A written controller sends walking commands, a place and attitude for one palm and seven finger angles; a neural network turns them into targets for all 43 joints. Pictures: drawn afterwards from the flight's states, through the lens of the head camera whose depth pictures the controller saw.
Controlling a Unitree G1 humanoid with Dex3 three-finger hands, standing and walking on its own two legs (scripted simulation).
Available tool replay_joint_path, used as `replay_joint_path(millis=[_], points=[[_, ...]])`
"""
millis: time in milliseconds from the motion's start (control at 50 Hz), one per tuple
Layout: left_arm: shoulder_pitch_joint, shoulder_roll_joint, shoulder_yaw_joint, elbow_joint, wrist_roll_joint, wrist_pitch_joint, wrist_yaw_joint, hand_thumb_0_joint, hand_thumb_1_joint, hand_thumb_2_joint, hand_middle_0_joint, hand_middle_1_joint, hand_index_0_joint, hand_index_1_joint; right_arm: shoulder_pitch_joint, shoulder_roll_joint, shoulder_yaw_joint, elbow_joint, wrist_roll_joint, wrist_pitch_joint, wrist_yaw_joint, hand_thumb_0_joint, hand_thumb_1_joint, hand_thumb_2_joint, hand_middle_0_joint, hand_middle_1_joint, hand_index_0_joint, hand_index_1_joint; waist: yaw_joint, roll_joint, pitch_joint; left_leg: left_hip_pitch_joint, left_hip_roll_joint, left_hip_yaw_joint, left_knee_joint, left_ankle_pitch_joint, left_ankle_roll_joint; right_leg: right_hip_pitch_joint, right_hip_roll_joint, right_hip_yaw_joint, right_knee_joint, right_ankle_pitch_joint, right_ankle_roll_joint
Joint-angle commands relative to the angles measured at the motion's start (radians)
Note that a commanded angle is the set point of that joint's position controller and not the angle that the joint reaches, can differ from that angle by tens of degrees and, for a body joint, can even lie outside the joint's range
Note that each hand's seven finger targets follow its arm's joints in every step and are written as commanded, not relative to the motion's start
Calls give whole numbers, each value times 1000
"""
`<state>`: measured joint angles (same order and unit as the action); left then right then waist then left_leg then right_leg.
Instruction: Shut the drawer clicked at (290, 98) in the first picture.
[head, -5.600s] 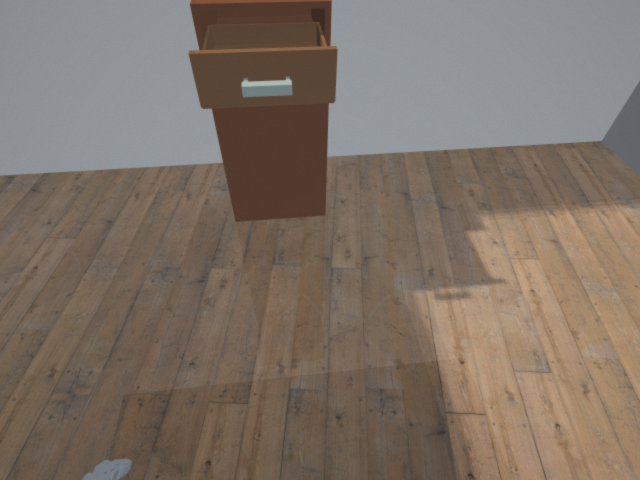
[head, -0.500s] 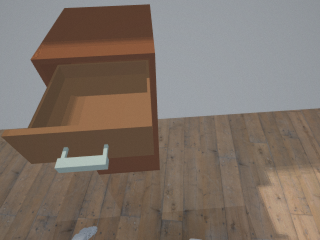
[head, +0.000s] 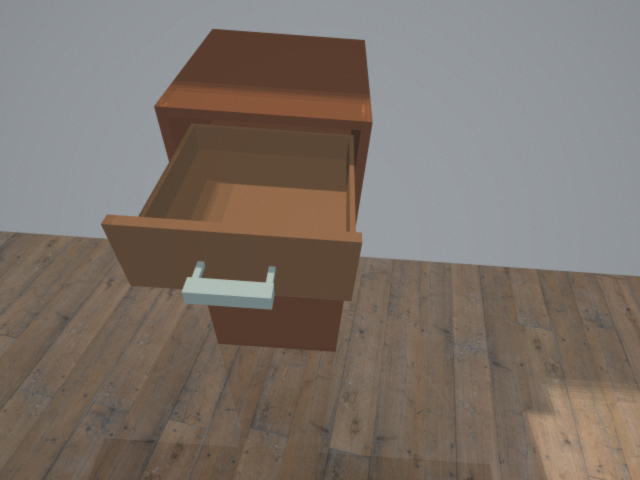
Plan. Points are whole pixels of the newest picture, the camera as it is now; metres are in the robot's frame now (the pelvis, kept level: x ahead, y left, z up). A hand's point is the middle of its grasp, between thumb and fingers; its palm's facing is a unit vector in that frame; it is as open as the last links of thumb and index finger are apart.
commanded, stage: come to a stop and stand still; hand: left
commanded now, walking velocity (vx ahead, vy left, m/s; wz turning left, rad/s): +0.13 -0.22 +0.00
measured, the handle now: (232, 281) +0.37 +0.17 +0.02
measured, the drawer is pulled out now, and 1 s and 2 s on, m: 0.30 0.30 0.30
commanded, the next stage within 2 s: look again from close up in 0.94 s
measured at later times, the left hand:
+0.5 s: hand out of the picture +0.02 +0.14 -0.16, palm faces -0.01 -0.97 -0.24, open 7.3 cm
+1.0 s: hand out of the picture -0.04 +0.07 -0.17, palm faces +0.07 -0.98 -0.16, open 7.3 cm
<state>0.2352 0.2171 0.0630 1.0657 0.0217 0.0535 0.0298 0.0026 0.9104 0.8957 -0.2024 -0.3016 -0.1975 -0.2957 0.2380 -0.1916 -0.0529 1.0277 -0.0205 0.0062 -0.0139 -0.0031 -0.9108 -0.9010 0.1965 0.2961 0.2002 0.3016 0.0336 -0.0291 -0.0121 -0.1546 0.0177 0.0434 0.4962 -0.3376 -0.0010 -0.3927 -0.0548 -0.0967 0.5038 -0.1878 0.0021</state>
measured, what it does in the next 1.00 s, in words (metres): steps on the spot: right foot, then left foot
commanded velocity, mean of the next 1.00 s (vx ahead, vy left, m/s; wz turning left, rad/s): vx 0.03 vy -0.04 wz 0.00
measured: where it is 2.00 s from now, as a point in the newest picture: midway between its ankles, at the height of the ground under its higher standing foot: outside the picture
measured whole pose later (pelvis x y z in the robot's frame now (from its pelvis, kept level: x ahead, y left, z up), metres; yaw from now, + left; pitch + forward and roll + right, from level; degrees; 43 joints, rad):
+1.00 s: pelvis +0.00 -0.08 +0.01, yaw +0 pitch -2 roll +0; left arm 0.32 0.09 0.00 1.18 0.00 0.00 0.03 0.01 0.92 0.90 -0.20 -0.30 -0.20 -0.30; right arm 0.26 -0.15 -0.01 1.16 -0.01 0.01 -0.05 0.00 -0.92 -0.90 0.20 0.30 0.20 0.30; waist 0.01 0.02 0.04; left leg -0.14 0.08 0.06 0.39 -0.21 -0.06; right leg -0.08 0.07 -0.11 0.36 -0.25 -0.09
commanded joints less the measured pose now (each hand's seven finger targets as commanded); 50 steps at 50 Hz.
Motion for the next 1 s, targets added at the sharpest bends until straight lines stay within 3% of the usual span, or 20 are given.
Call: replay_joint_path(millis=[0,20,80,180,280,340,380,400,420,440,460,480,500,560,640,700,760,820,880,980], points=[[9,29,7,-56,3,-11,-14,0,900,900,-200,-300,-200,-300,-13,-132,4,-46,-15,-6,-21,0,-900,-900,200,300,200,300,0,272,214,-369,306,-372,-515,-373,98,-6,11,142,316,-141,21],[57,34,13,-31,9,-8,-21,0,900,900,-200,-300,-200,-300,-40,-116,7,-45,-11,-11,-25,0,-900,-900,200,300,200,300,23,232,194,-313,253,-282,-472,-287,70,-24,39,138,396,-107,24],[114,29,13,1,8,-26,-30,0,900,900,-200,-300,-200,-300,41,-99,12,-15,3,-31,-34,0,-900,-900,200,300,200,300,3,126,164,-98,198,-178,-393,-86,66,-156,54,123,508,-47,31],[62,35,9,-13,9,-33,-26,0,900,900,-200,-300,-200,-300,201,-81,5,49,-3,-41,-49,0,-900,-900,200,300,200,300,-67,151,100,131,274,-228,-317,194,127,-241,14,128,471,-117,43],[12,-13,-13,-19,-4,-35,-28,0,900,900,-200,-300,-200,-300,235,-81,-1,89,-11,-38,-55,0,-900,-900,200,300,200,300,-91,198,51,160,285,-205,-230,488,172,-110,5,74,272,-245,31],[47,-46,-20,4,-11,-45,-23,0,900,900,-200,-300,-200,-300,208,-81,-3,106,-10,-30,-49,0,-900,-900,200,300,200,300,-71,228,26,75,242,-181,-191,475,148,55,34,36,101,-220,17],[109,-40,-19,32,-11,-52,-18,0,900,900,-200,-300,-200,-300,187,-73,-3,107,1,-27,-45,0,-900,-900,200,300,200,300,-35,169,9,-13,200,-153,-134,386,103,212,41,20,-80,-26,15],[145,-24,-17,46,-9,-59,-11,0,900,900,-200,-300,-200,-300,187,-46,0,110,6,-28,-42,0,-900,-900,200,300,200,300,-20,118,-9,-72,158,-110,-89,293,59,310,1,63,-161,63,11],[162,22,-13,61,-7,-68,-2,0,900,900,-200,-300,-200,-300,189,7,12,104,16,-30,-37,0,-900,-900,200,300,200,300,-20,-10,-14,-181,100,-38,-21,127,9,407,-119,183,-188,115,-18],[156,66,-10,69,-10,-73,3,0,900,900,-200,-300,-200,-300,172,48,26,93,14,-25,-31,0,-900,-900,200,300,200,300,-22,-142,22,-224,42,15,14,-46,-21,361,-221,262,-225,168,-70],[131,75,-14,63,-12,-70,3,0,900,900,-200,-300,-200,-300,166,44,24,93,9,-16,-28,0,-900,-900,200,300,200,300,-26,-99,46,-182,51,6,55,-106,-22,272,-250,258,-248,107,-108],[114,53,-12,58,-9,-74,7,0,900,900,-200,-300,-200,-300,151,50,24,92,2,0,-28,0,-900,-900,200,300,200,300,-26,-206,72,-176,58,-1,107,-112,-22,233,-211,264,-269,136,-112],[94,25,-20,57,-8,-73,9,0,900,900,-200,-300,-200,-300,146,36,21,100,0,5,-30,0,-900,-900,200,300,200,300,-28,-189,132,-189,69,-15,147,-98,-20,205,-203,249,-264,224,-116],[68,4,-32,51,-12,-76,12,0,900,900,-200,-300,-200,-300,165,50,26,123,9,8,-32,0,-900,-900,200,300,200,300,-46,-94,136,-158,78,-18,154,-66,-24,220,-181,179,-214,409,-137],[49,12,-31,43,-16,-73,14,0,900,900,-200,-300,-200,-300,158,44,27,129,9,12,-34,0,-900,-900,200,300,200,300,-52,-51,122,-75,81,-12,65,27,-28,180,-161,175,-221,282,-134],[47,-6,-36,41,-22,-70,11,0,900,900,-200,-300,-200,-300,164,20,30,141,8,1,-36,0,-900,-900,200,300,200,300,-59,26,116,43,103,-41,-68,263,-13,114,-93,157,-215,147,-65],[66,10,-34,51,-19,-62,14,0,900,900,-200,-300,-200,-300,115,9,32,131,10,2,-39,0,-900,-900,200,300,200,300,-43,80,141,11,109,-29,-93,246,-12,158,-73,155,-237,133,-15],[99,14,-36,64,-19,-65,14,0,900,900,-200,-300,-200,-300,105,7,36,124,12,0,-42,0,-900,-900,200,300,200,300,-39,77,116,16,108,-21,-110,250,-13,213,-69,153,-238,194,-3],[115,8,-41,69,-17,-69,15,0,900,900,-200,-300,-200,-300,97,-2,35,119,12,0,-41,0,-900,-900,200,300,200,300,-40,17,105,37,106,-19,-126,227,-13,215,-66,160,-260,168,-1],[143,-4,-43,75,-15,-74,16,0,900,900,-200,-300,-200,-300,101,-6,37,116,12,-2,-39,0,-900,-900,200,300,200,300,-39,3,98,48,103,-20,-142,218,-11,218,-64,157,-272,137,-6]])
